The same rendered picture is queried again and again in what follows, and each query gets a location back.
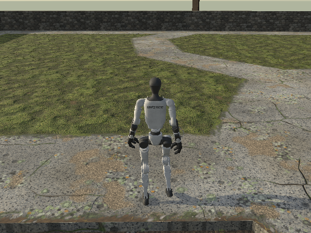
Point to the left robot upper arm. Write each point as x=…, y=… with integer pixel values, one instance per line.
x=137, y=111

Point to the left robot hand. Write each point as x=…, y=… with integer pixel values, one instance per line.
x=130, y=141

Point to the right robot upper arm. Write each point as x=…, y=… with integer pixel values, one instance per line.
x=172, y=111

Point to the robot left thigh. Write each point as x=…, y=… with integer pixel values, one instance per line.
x=144, y=148

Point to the robot right forearm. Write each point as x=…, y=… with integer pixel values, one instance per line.
x=176, y=132

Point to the robot left forearm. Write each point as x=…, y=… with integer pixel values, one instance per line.
x=132, y=130

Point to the right robot shin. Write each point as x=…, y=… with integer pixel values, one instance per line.
x=167, y=174

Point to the right robot hand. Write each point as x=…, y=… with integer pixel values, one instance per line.
x=179, y=147

